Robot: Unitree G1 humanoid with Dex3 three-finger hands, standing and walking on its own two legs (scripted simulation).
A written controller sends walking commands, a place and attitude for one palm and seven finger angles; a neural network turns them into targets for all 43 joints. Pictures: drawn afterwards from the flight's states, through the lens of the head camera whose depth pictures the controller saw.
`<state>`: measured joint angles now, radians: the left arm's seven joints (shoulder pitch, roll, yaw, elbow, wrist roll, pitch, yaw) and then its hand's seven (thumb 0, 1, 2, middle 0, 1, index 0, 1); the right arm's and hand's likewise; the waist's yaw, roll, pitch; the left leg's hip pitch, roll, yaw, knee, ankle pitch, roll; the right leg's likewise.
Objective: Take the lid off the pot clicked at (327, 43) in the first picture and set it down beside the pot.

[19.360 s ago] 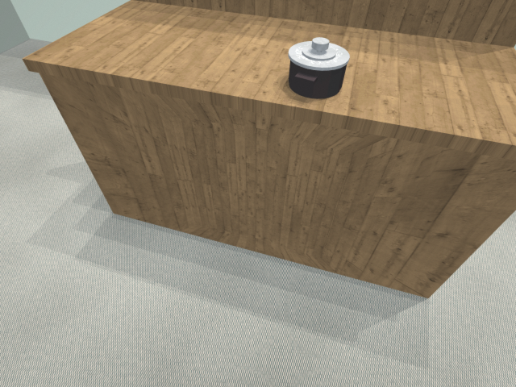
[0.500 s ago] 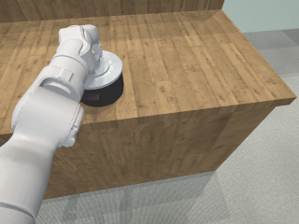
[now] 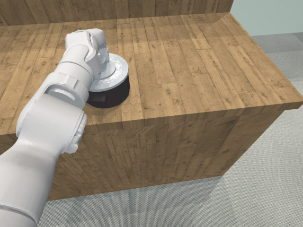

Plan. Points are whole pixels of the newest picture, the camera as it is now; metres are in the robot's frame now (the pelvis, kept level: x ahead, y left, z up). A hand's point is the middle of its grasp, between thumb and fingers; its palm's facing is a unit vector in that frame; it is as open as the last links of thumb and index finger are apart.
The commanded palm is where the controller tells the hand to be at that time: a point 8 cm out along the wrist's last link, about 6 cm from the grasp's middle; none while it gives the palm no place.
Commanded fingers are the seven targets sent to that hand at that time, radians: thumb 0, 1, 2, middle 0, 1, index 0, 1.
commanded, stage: close the fingers and squeeze the knob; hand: left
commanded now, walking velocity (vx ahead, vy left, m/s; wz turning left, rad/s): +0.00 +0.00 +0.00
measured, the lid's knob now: (98, 62) +0.53 +0.10 +0.15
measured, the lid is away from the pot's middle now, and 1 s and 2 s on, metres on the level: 0.00 0.00 0.02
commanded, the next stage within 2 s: lift the lid straight up in 0.50 s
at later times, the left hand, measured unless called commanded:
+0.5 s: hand (94, 63) +0.50 +0.10 +0.17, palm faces -0.40 -0.09 -0.91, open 7.9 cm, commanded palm +0.50 +0.10 +0.21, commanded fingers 0.00 0.64 0.97 -0.87 -1.19 -0.72 -1.10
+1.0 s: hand (94, 62) +0.50 +0.10 +0.17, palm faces -0.43 -0.12 -0.90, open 7.8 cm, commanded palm +0.51 +0.11 +0.24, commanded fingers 0.00 0.69 0.98 -0.94 -1.23 -0.71 -1.11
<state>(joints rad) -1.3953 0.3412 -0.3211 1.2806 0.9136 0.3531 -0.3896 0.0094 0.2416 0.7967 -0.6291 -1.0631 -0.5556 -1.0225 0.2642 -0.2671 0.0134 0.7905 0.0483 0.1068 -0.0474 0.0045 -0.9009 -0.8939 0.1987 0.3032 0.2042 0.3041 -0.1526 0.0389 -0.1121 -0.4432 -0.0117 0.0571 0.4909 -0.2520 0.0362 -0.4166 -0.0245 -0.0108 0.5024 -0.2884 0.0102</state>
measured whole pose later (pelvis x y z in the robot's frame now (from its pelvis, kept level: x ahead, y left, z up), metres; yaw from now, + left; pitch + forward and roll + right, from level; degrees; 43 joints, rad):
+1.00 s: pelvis +0.00 +0.00 +0.00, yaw +0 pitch +12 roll +0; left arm -1.43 0.37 -0.25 1.36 0.93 0.30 -0.40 0.05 0.30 0.81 -0.94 -1.22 -0.53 -1.01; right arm 0.33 -0.27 0.01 0.81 0.05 0.03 -0.07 0.01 -0.90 -0.89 0.20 0.30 0.20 0.30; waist -0.18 0.04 -0.12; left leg -0.45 -0.01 0.06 0.48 -0.24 0.04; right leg -0.43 -0.02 0.00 0.49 -0.27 0.01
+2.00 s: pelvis +0.00 +0.00 +0.00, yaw +1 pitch +11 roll +0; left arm -1.56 0.39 -0.28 1.31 0.93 0.36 -0.49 0.08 0.36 0.82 -0.93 -1.23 -0.51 -0.97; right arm 0.29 -0.26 0.02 0.81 0.04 -0.02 -0.06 0.01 -0.90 -0.89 0.20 0.30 0.20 0.30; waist -0.15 0.05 -0.11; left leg -0.39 -0.02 0.05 0.43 -0.22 0.04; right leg -0.37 -0.03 -0.02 0.46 -0.27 0.01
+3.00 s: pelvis +0.00 -0.01 +0.00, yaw +0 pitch +11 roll +1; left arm -1.60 0.46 -0.22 1.30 1.01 0.38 -0.51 0.08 0.36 0.83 -0.94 -1.22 -0.51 -0.97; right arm 0.26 -0.28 0.02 0.78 0.05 0.03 -0.07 0.01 -0.90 -0.89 0.20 0.30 0.20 0.30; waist -0.15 0.06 -0.12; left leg -0.39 -0.01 0.05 0.41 -0.22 0.02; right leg -0.37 -0.02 -0.01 0.45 -0.27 0.00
